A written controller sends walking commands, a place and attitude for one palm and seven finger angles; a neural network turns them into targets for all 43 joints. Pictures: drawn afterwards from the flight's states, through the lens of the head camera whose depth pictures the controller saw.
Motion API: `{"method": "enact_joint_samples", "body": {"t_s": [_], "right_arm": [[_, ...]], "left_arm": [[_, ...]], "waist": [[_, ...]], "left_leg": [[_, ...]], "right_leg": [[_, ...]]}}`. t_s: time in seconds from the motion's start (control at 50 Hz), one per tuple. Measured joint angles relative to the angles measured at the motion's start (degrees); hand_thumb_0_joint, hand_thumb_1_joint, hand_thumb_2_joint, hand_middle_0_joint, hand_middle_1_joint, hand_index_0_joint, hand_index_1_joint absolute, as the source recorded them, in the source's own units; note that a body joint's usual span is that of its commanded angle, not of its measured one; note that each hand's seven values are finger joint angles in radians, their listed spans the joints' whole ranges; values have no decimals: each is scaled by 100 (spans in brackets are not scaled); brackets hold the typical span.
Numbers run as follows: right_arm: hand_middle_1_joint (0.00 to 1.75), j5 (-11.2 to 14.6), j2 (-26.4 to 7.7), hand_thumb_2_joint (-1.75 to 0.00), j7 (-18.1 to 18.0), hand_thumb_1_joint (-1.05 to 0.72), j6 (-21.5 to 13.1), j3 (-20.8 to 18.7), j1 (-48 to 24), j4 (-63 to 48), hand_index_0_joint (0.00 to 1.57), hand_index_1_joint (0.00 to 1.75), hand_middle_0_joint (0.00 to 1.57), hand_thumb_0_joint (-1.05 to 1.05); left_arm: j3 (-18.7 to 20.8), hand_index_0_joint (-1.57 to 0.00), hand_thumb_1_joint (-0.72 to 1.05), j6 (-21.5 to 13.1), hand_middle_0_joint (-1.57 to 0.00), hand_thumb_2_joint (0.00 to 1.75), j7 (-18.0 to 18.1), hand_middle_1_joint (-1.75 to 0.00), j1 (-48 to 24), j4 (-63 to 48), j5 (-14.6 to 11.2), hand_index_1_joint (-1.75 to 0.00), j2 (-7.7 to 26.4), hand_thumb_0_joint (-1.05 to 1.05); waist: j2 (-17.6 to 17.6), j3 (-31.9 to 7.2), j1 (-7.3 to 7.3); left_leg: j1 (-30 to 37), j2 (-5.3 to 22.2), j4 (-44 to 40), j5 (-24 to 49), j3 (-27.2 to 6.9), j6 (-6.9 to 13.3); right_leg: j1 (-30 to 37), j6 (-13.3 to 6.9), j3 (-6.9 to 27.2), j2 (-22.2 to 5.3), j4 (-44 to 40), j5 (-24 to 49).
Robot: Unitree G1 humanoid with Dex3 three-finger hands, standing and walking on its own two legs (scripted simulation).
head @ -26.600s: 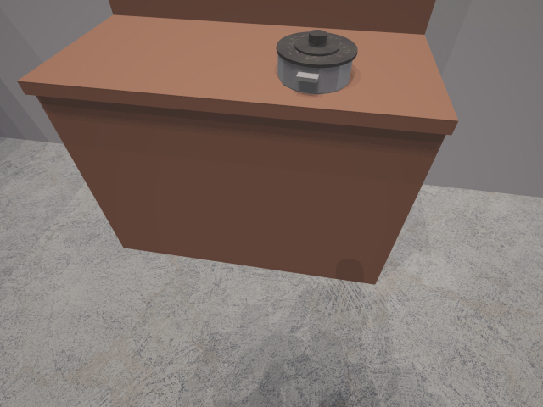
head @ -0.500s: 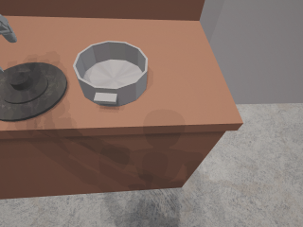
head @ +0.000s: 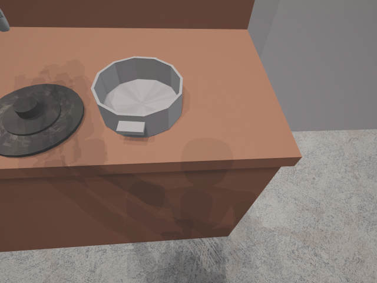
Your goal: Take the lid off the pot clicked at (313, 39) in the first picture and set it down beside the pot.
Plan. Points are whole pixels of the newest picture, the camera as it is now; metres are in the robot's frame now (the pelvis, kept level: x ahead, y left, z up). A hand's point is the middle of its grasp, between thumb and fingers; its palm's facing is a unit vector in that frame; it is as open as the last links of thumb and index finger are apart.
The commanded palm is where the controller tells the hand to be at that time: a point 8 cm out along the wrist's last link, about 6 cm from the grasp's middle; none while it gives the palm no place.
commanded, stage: raise the empty hand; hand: left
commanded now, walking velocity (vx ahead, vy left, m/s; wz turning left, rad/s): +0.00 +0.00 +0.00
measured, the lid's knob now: (27, 107) +0.47 +0.33 +0.10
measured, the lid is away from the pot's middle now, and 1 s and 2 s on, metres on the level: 0.24 0.24 0.24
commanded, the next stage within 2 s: draw the hand back to the body in 0.18 s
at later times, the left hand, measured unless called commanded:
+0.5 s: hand out of the picture +0.48 +0.33 +0.26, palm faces -0.19 -0.09 -0.98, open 11.0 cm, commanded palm +0.45 +0.32 +0.32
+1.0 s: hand (1, 28) +0.43 +0.25 +0.29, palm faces +0.43 -0.83 -0.35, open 11.0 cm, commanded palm +0.37 +0.29 +0.31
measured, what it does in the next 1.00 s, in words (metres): stands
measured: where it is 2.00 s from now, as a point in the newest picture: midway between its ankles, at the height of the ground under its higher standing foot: outside the picture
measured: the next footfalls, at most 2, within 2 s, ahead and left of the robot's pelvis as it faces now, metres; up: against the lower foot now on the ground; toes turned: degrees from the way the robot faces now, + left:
none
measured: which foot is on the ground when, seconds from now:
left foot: down 0.00-1.00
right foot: down 0.00-1.00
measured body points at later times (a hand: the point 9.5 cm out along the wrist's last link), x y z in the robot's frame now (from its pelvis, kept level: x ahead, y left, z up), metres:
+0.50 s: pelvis +0.02 -0.02 +0.00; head +0.08 -0.02 +0.45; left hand +0.48 +0.33 +0.31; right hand +0.06 -0.29 -0.12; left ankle +0.00 +0.05 -0.73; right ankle -0.02 -0.16 -0.73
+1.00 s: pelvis +0.01 -0.04 +0.01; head +0.04 -0.04 +0.46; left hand +0.40 +0.29 +0.31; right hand +0.15 -0.28 -0.09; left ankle +0.00 +0.05 -0.73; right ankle -0.02 -0.16 -0.73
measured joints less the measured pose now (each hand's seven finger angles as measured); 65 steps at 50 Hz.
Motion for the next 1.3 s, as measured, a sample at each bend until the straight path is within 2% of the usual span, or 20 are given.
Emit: {"method": "enact_joint_samples", "body": {"t_s": [0.06,0.14,0.26,0.4,0.48,0.7,0.78,0.8,0.82,0.86,0.88,0.9,0.94,1.0,1.06,1.16,1.3], "right_arm": [[30,-14,3,-89,15,-91,-28,-19,28,9,21,30,20,0],[30,-15,-7,-89,2,-91,-52,16,17,24,21,30,20,0],[30,11,-13,-89,31,-91,1,15,14,18,21,30,20,0],[30,-19,-11,-89,48,-91,45,-29,-1,-49,21,30,20,0],[30,-14,-25,-89,92,-91,124,-62,-25,-159,21,30,20,0],[30,33,-24,-89,121,-91,274,-23,-439,-479,20,30,20,0],[30,50,-31,-89,110,-91,274,22,-628,-547,20,30,20,0],[30,37,-11,-89,101,-91,223,-8,-609,-637,20,30,20,0],[30,12,6,-89,79,-91,111,-10,-557,-726,20,30,20,0],[30,-11,52,-89,37,-91,-98,41,-444,-819,20,30,20,0],[30,-20,82,-89,21,-91,-189,82,-403,-826,20,30,20,0],[30,-35,115,-89,12,-91,-267,126,-381,-812,20,30,20,0],[30,-79,172,-89,6,-91,-399,208,-382,-748,21,30,20,0],[30,-149,226,-89,13,-91,-626,217,-370,-650,21,30,20,0],[30,-218,193,-89,46,-90,-827,166,-377,-539,21,30,20,0],[30,-294,92,-89,97,-90,-982,25,-407,-339,21,30,20,1],[30,-278,14,-89,71,-91,-1048,-93,-445,-123,21,30,20,1]], "left_arm": [[-42,-47,-11,68,-47,86,-33,-66,-65,-82,45,-66,-5,0],[94,-47,-11,76,-47,86,-28,-66,-161,-16,74,-66,100,0],[-14,-47,-11,235,-47,86,-59,-66,-158,105,93,-66,207,0],[301,-47,-11,165,-47,86,-75,-66,168,-314,103,-66,279,0],[442,-47,-11,169,-47,86,-43,-66,596,-734,5,-66,286,0],[869,-47,-11,313,-47,86,-100,-66,1958,-2182,-371,-66,59,0],[860,-47,-11,374,-47,86,-77,-66,2215,-2350,-530,-66,-22,0],[1132,-47,-11,345,-47,86,118,-66,2261,-2298,-1282,-66,-110,0],[1417,-47,-11,218,-47,86,449,-66,2312,-2256,-2160,-66,-238,0],[1704,-48,-11,-12,-47,86,1168,-66,2484,-2434,-3446,-66,-550,0],[1830,-48,-11,-118,-47,86,1491,-66,2614,-2606,-3966,-66,-724,0],[1971,-47,-11,-222,-47,86,1780,-66,2766,-2793,-4383,-66,-888,0],[2284,-47,-11,-375,-47,86,2256,-66,3084,-3133,-4981,-66,-1147,0],[2652,-47,-10,-476,-46,86,2797,-66,3469,-3596,-5491,-65,-1441,0],[2955,-45,-6,-540,-45,86,3117,-64,3896,-4127,-5788,-64,-1650,0],[3374,-43,3,-649,-43,87,3327,-61,4702,-4877,-6072,-61,-1810,0],[3508,-38,19,-546,-38,87,3374,-55,5362,-5540,-6263,-55,-1994,0]], "waist": [[3,3,1],[1,0,-23],[-27,21,-23],[-35,41,-18],[10,3,24],[128,73,252],[152,96,358],[142,155,426],[121,243,511],[43,388,661],[-4,427,711],[-53,445,740],[-130,451,732],[-182,463,682],[-133,469,641],[22,375,615],[38,387,755]], "left_leg": [[27,-7,-65,27,-24,-22],[73,7,-116,23,-10,-32],[113,37,-150,-1,10,-69],[119,59,-182,-1,-19,-117],[166,71,-181,-25,-15,-138],[470,78,-247,2,-45,-175],[583,74,-253,20,-74,-195],[644,81,-259,20,-63,-204],[738,91,-279,21,-53,-216],[944,104,-366,39,-44,-249],[1037,115,-415,51,-43,-266],[1119,131,-460,60,-37,-283],[1259,179,-526,59,-20,-318],[1457,239,-617,45,2,-371],[1626,284,-708,34,45,-401],[1842,330,-861,25,137,-433],[2019,378,-938,34,96,-502]], "right_leg": [[28,-33,-22,-3,-50,10],[63,18,-1,7,-101,19],[75,25,25,35,-100,-7],[73,-5,2,59,-108,-27],[103,-22,8,70,-78,-64],[381,-60,-19,80,-69,-87],[489,-75,-48,77,-50,-91],[538,-86,-36,83,-40,-92],[619,-104,-24,93,-45,-91],[801,-142,-11,106,-92,-82],[887,-152,-7,117,-134,-71],[965,-161,2,133,-182,-56],[1108,-185,25,180,-283,-25],[1314,-227,56,240,-428,10],[1477,-253,106,283,-549,36],[1635,-276,205,326,-650,35],[1798,-352,168,377,-679,6]]}}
